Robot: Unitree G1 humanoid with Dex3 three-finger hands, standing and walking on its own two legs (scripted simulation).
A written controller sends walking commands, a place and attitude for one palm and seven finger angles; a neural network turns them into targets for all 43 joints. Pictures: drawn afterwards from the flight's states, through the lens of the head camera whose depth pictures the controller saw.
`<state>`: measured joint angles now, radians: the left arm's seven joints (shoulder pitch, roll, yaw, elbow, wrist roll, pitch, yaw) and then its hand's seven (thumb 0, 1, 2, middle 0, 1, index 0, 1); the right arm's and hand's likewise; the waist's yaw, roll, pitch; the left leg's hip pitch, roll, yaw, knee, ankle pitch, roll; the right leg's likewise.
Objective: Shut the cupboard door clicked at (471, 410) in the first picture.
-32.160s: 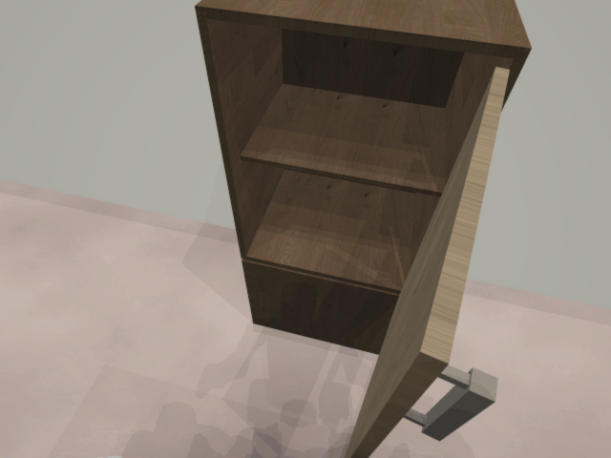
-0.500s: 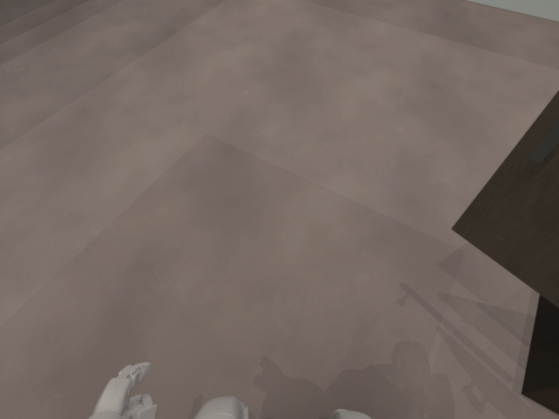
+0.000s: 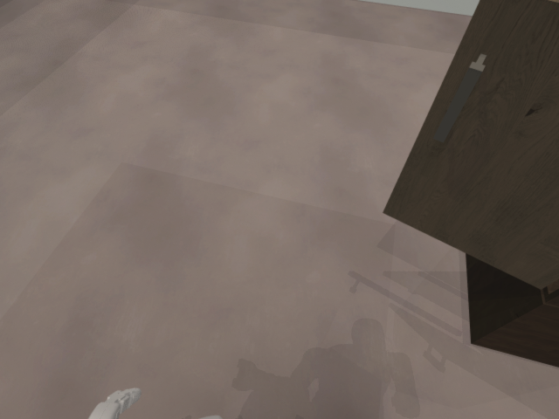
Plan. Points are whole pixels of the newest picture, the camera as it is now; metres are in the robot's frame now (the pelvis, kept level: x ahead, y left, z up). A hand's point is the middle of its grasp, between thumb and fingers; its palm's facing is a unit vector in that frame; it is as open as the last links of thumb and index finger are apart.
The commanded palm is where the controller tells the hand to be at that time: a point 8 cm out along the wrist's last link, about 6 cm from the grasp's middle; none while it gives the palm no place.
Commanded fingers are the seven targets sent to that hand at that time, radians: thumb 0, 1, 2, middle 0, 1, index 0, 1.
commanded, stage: turn to face it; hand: left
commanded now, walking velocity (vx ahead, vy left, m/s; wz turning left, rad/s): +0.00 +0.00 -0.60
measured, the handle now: (459, 99) +0.64 -0.29 +0.09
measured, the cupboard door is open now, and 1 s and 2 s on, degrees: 72 72 72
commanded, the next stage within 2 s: take the last steps up to it in 0.76 s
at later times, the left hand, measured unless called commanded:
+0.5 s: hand (164, 386) +0.18 +0.20 -0.15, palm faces -0.27 -0.94 -0.20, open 7.4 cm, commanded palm none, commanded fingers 0.00 0.90 0.90 -0.20 -0.30 -0.20 -0.30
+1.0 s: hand (188, 388) +0.18 +0.17 -0.16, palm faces -0.42 -0.89 -0.18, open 7.4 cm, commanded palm none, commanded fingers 0.00 0.90 0.90 -0.20 -0.30 -0.20 -0.30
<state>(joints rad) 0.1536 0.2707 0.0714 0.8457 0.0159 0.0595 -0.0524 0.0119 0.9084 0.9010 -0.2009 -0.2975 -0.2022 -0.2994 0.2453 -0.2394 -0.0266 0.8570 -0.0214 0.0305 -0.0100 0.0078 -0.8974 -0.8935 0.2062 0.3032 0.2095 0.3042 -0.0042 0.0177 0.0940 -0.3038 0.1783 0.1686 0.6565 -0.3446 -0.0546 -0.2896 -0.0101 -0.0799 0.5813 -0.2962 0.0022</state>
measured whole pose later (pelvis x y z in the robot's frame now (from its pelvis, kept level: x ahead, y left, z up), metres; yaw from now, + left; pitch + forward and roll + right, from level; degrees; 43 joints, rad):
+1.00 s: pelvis +0.03 +0.02 +0.01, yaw -26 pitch +1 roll -1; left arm 0.20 0.23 0.07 0.96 0.03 0.08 -0.03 0.01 0.91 0.90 -0.20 -0.30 -0.20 -0.30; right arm 0.29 -0.18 -0.01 0.94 -0.04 0.00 -0.02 0.01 -0.90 -0.89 0.20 0.30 0.21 0.30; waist -0.02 -0.03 0.03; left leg -0.29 0.07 0.09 0.56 -0.28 0.01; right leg -0.41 0.01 0.01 0.95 -0.46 0.00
